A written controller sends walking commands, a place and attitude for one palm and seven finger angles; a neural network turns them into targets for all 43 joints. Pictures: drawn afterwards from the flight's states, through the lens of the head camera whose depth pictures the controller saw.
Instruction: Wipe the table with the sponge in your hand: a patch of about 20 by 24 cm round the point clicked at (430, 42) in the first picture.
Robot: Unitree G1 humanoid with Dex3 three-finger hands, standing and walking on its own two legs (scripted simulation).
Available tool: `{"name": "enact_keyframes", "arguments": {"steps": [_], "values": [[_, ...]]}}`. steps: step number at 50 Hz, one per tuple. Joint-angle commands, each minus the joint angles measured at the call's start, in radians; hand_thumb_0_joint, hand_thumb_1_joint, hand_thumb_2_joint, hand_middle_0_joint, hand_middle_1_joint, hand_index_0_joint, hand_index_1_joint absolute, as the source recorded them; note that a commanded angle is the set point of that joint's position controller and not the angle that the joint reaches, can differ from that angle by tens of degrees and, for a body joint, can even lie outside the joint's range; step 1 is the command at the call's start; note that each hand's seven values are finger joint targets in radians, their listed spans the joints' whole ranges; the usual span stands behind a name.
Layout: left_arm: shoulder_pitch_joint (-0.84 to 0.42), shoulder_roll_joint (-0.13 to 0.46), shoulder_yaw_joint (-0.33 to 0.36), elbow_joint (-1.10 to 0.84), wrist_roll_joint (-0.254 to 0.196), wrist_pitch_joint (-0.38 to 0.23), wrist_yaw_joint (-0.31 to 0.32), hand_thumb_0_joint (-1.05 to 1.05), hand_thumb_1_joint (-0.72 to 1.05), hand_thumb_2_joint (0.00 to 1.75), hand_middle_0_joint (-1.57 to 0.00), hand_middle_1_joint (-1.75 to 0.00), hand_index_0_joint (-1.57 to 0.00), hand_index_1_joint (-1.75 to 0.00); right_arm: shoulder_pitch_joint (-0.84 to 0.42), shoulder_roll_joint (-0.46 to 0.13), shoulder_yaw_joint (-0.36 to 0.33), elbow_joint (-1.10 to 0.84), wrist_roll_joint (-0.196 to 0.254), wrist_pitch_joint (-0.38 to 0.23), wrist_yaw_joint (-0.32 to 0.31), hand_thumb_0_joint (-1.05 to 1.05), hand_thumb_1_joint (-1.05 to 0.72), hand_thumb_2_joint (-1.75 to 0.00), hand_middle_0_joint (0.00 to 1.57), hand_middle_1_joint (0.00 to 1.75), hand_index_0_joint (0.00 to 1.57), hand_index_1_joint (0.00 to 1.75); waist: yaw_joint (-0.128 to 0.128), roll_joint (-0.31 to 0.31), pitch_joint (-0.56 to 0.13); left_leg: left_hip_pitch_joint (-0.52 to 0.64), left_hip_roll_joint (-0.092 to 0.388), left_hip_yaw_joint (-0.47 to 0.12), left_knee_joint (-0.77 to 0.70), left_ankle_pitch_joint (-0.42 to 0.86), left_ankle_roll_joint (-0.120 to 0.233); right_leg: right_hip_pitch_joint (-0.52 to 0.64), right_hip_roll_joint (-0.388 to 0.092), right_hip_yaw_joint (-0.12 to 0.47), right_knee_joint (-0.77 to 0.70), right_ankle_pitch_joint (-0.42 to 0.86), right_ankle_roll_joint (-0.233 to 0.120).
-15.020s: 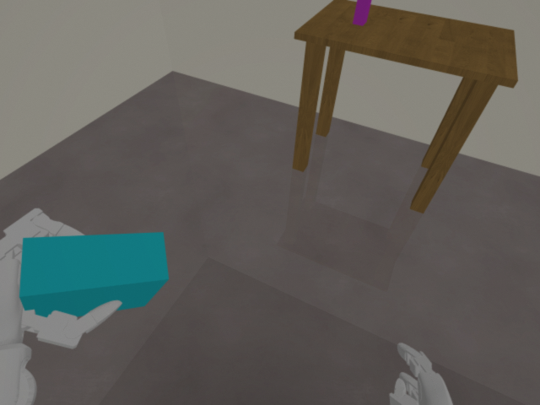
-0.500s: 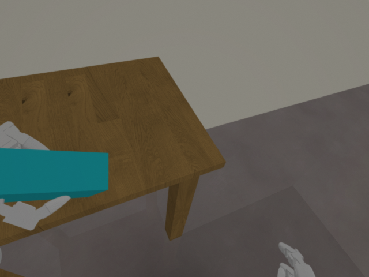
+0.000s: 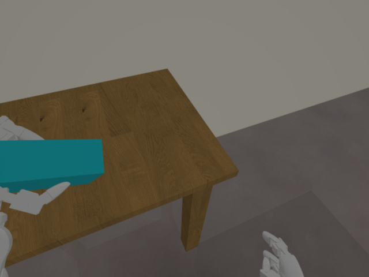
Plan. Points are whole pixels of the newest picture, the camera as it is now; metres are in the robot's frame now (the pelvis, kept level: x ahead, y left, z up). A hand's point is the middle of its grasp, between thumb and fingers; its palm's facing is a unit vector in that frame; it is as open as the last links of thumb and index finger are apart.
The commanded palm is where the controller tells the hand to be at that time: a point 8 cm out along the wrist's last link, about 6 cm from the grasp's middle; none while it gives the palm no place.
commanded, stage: come to a stop and stand still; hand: left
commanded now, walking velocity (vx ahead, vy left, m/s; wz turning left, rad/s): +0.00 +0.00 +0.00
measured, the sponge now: (68, 165) +0.25 +0.23 +0.16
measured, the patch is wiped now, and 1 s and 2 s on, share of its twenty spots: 0.00 0.00 0.00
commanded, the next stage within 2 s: look again from close up in 0.58 s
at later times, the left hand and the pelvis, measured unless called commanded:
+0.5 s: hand (50, 149) +0.27 +0.26 +0.17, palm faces +0.36 -0.85 -0.38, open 9.8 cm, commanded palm +0.21 +0.30 +0.18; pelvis +0.06 +0.02 +0.00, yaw +1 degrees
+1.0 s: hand (42, 174) +0.23 +0.26 +0.16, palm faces +0.42 -0.84 -0.33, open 9.8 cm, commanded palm +0.17 +0.29 +0.18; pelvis +0.02 +0.01 +0.00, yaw +1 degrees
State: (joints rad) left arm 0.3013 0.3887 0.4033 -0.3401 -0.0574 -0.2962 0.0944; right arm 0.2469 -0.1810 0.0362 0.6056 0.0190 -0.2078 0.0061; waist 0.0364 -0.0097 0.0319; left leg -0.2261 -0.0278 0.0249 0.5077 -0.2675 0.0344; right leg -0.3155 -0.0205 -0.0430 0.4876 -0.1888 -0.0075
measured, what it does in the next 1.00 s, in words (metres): stands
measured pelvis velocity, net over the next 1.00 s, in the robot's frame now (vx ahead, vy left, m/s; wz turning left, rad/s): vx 0.02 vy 0.01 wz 0.02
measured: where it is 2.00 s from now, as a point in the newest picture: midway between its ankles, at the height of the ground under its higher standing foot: outside the picture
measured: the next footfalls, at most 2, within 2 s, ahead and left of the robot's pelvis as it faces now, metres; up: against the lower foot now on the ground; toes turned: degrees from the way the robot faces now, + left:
none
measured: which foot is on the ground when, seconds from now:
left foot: down 0.00-1.00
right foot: down 0.00-1.00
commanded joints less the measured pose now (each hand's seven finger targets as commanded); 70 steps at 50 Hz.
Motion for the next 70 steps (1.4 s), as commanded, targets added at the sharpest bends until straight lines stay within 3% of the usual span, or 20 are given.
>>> {"name": "enact_keyframes", "arguments": {"steps": [1, 3, 4, 5, 10, 14, 16, 21, 27, 30, 33, 38, 45, 47, 48, 54, 60, 65, 69, 70], "values": [[0.019, 0.151, 0.037, -0.221, -0.002, -0.045, 0.009, 0.00, 0.10, 1.30, -1.20, -1.60, -1.20, -1.60, -0.084, -0.135, -0.061, -0.157, 0.011, -0.043, 0.001, 0.00, -0.90, -0.90, 0.20, 0.30, 0.20, 0.30, 0.013, -0.069, -0.089, -0.214, 0.106, -0.113, -0.200, -0.016, 0.004, 0.291, -0.019, 0.042, 0.000, -0.009, 0.007], [-0.023, 0.191, 0.086, -0.233, -0.004, -0.046, 0.013, 0.00, 0.10, 1.30, -1.20, -1.60, -1.20, -1.60, -0.086, -0.134, -0.061, -0.159, 0.006, -0.041, -0.007, 0.00, -0.90, -0.90, 0.20, 0.30, 0.20, 0.30, 0.010, -0.089, -0.086, -0.207, 0.097, -0.113, -0.195, -0.029, -0.001, 0.283, -0.030, 0.058, -0.024, -0.005, 0.009], [-0.074, 0.235, 0.120, -0.277, -0.002, -0.049, 0.015, 0.00, 0.10, 1.30, -1.20, -1.60, -1.20, -1.60, -0.101, -0.140, -0.063, -0.154, 0.007, -0.038, -0.008, 0.00, -0.90, -0.90, 0.20, 0.30, 0.20, 0.30, 0.002, -0.025, -0.086, -0.217, 0.096, -0.110, -0.205, -0.065, 0.002, 0.288, -0.024, 0.057, -0.001, -0.017, 0.009], [-0.088, 0.218, 0.111, -0.272, 0.000, -0.053, 0.015, 0.00, 0.10, 1.30, -1.20, -1.60, -1.20, -1.60, -0.105, -0.128, -0.063, -0.157, 0.005, -0.037, -0.015, 0.00, -0.90, -0.90, 0.20, 0.30, 0.20, 0.30, 0.001, -0.008, -0.081, -0.209, 0.094, -0.117, -0.192, -0.050, 0.006, 0.280, -0.035, 0.059, -0.005, 0.013, 0.003], [-0.144, 0.199, 0.069, -0.402, 0.002, -0.068, 0.018, 0.00, 0.10, 1.30, -1.20, -1.60, -1.20, -1.60, -0.118, -0.128, -0.067, -0.147, -0.002, -0.053, -0.013, 0.00, -0.90, -0.90, 0.20, 0.30, 0.20, 0.30, -0.010, 0.173, -0.172, -0.043, 0.072, -0.095, -0.089, 0.284, -0.021, 0.286, -0.054, 0.067, 0.001, 0.269, -0.022], [-0.012, 0.158, 0.056, -0.429, -0.003, -0.061, 0.027, 0.00, 0.10, 1.30, -1.20, -1.60, -1.20, -1.60, -0.125, -0.128, -0.076, -0.144, 0.001, -0.055, 0.002, 0.00, -0.90, -0.90, 0.20, 0.30, 0.20, 0.30, -0.011, 0.144, -0.239, 0.062, 0.078, -0.081, -0.034, 0.525, -0.050, 0.296, -0.047, 0.051, 0.016, 0.409, -0.027], [0.055, 0.142, 0.058, -0.413, -0.005, -0.054, 0.029, 0.00, 0.10, 1.30, -1.20, -1.60, -1.20, -1.60, -0.096, -0.142, -0.087, -0.144, -0.003, -0.034, 0.005, 0.00, -0.90, -0.90, 0.20, 0.30, 0.20, 0.30, -0.015, 0.082, -0.230, 0.045, 0.085, -0.091, -0.026, 0.591, -0.067, 0.311, -0.050, 0.032, 0.018, 0.437, -0.032], [0.150, 0.146, 0.105, -0.335, -0.014, -0.026, 0.027, 0.00, 0.10, 1.30, -1.20, -1.60, -1.20, -1.60, -0.101, -0.140, -0.100, -0.154, -0.001, 0.025, -0.001, 0.00, -0.90, -0.90, 0.20, 0.30, 0.20, 0.30, -0.023, 0.039, -0.200, 0.038, 0.101, -0.088, -0.032, 0.664, -0.087, 0.294, -0.042, 0.002, 0.012, 0.419, -0.028], [0.077, 0.156, 0.085, -0.411, -0.013, -0.016, 0.025, 0.00, 0.10, 1.30, -1.20, -1.60, -1.20, -1.60, -0.118, -0.142, -0.090, -0.182, -0.003, 0.041, -0.018, 0.00, -0.90, -0.90, 0.20, 0.30, 0.20, 0.30, -0.026, 0.091, -0.184, 0.035, 0.108, -0.088, -0.056, 0.595, -0.076, 0.295, -0.041, 0.011, 0.003, 0.391, -0.024], [0.024, 0.145, 0.052, -0.465, -0.006, -0.017, 0.031, 0.00, 0.10, 1.30, -1.20, -1.60, -1.20, -1.60, -0.138, -0.134, -0.078, -0.179, -0.008, 0.030, -0.025, 0.00, -0.90, -0.90, 0.20, 0.30, 0.20, 0.30, -0.024, 0.170, -0.188, 0.049, 0.112, -0.088, -0.077, 0.562, -0.067, 0.277, -0.035, 0.007, 0.005, 0.308, -0.016], [0.009, 0.156, 0.055, -0.473, 0.002, -0.012, 0.041, 0.00, 0.10, 1.30, -1.20, -1.60, -1.20, -1.60, -0.130, -0.136, -0.082, -0.183, -0.008, 0.022, -0.024, 0.00, -0.90, -0.90, 0.20, 0.30, 0.20, 0.30, -0.019, 0.139, -0.203, 0.021, 0.105, -0.092, -0.062, 0.502, -0.068, 0.330, -0.047, 0.024, -0.012, 0.369, -0.023], [0.046, 0.132, 0.059, -0.373, 0.000, 0.004, 0.044, 0.00, 0.10, 1.30, -1.20, -1.60, -1.20, -1.60, -0.119, -0.138, -0.082, -0.175, -0.006, 0.028, -0.030, 0.00, -0.90, -0.90, 0.20, 0.30, 0.20, 0.30, -0.021, 0.067, -0.156, -0.048, 0.096, -0.097, -0.109, 0.308, -0.059, 0.337, -0.055, 0.044, -0.039, 0.310, -0.023], [0.032, 0.093, 0.019, -0.299, 0.001, 0.013, 0.031, 0.00, 0.10, 1.30, -1.20, -1.60, -1.20, -1.60, -0.123, -0.133, -0.068, -0.178, -0.003, 0.034, -0.039, 0.00, -0.90, -0.90, 0.20, 0.30, 0.20, 0.30, -0.019, 0.077, -0.061, -0.170, 0.104, -0.110, -0.214, 0.020, -0.017, 0.315, -0.033, 0.039, -0.072, 0.078, -0.002], [0.000, 0.121, 0.034, -0.340, 0.010, 0.010, 0.033, 0.00, 0.10, 1.30, -1.20, -1.60, -1.20, -1.60, -0.124, -0.137, -0.073, -0.184, -0.003, 0.025, -0.041, 0.00, -0.90, -0.90, 0.20, 0.30, 0.20, 0.30, -0.014, 0.079, -0.065, -0.189, 0.104, -0.109, -0.217, -0.027, -0.006, 0.338, -0.035, 0.053, -0.074, 0.065, 0.000], [-0.011, 0.123, 0.033, -0.351, 0.011, 0.007, 0.034, 0.00, 0.10, 1.30, -1.20, -1.60, -1.20, -1.60, -0.120, -0.137, -0.073, -0.185, -0.003, 0.019, -0.041, 0.00, -0.90, -0.90, 0.20, 0.30, 0.20, 0.30, -0.014, 0.055, -0.069, -0.187, 0.098, -0.112, -0.212, -0.027, -0.005, 0.339, -0.036, 0.055, -0.082, 0.064, 0.000], [-0.012, 0.150, 0.056, -0.393, 0.020, -0.003, 0.044, 0.00, 0.10, 1.30, -1.20, -1.60, -1.20, -1.60, -0.133, -0.140, -0.076, -0.170, -0.002, -0.008, -0.043, 0.00, -0.90, -0.90, 0.20, 0.30, 0.20, 0.30, -0.013, 0.103, -0.091, -0.147, 0.086, -0.098, -0.191, -0.044, -0.001, 0.319, -0.037, 0.079, -0.104, 0.035, -0.003], [0.037, 0.104, 0.028, -0.313, 0.018, 0.004, 0.040, 0.00, 0.10, 1.30, -1.20, -1.60, -1.20, -1.60, -0.109, -0.144, -0.077, -0.156, -0.009, -0.002, -0.039, 0.00, -0.90, -0.90, 0.20, 0.30, 0.20, 0.30, -0.017, 0.054, -0.068, -0.118, 0.073, -0.096, -0.169, -0.044, -0.003, 0.252, -0.057, 0.102, -0.162, -0.070, -0.014], [0.043, 0.102, 0.026, -0.300, 0.015, 0.015, 0.038, 0.00, 0.10, 1.30, -1.20, -1.60, -1.20, -1.60, -0.113, -0.147, -0.079, -0.156, -0.007, 0.005, -0.040, 0.00, -0.90, -0.90, 0.20, 0.30, 0.20, 0.30, -0.019, 0.006, -0.071, -0.096, 0.073, -0.095, -0.160, -0.007, -0.004, 0.241, -0.059, 0.106, -0.172, -0.054, -0.013], [0.030, 0.144, 0.058, -0.357, 0.016, 0.015, 0.044, 0.00, 0.10, 1.30, -1.20, -1.60, -1.20, -1.60, -0.131, -0.148, -0.081, -0.159, -0.004, 0.003, -0.040, 0.00, -0.90, -0.90, 0.20, 0.30, 0.20, 0.30, -0.016, 0.044, -0.102, -0.076, 0.078, -0.086, -0.154, 0.044, -0.004, 0.275, -0.056, 0.104, -0.149, 0.052, -0.012], [0.033, 0.120, 0.038, -0.359, 0.013, 0.014, 0.043, 0.00, 0.10, 1.30, -1.20, -1.60, -1.20, -1.60, -0.124, -0.147, -0.079, -0.160, -0.008, 0.004, -0.041, 0.00, -0.90, -0.90, 0.20, 0.30, 0.20, 0.30, -0.019, 0.040, -0.110, -0.083, 0.077, -0.094, -0.157, 0.065, -0.007, 0.298, -0.056, 0.091, -0.134, 0.074, -0.014]]}}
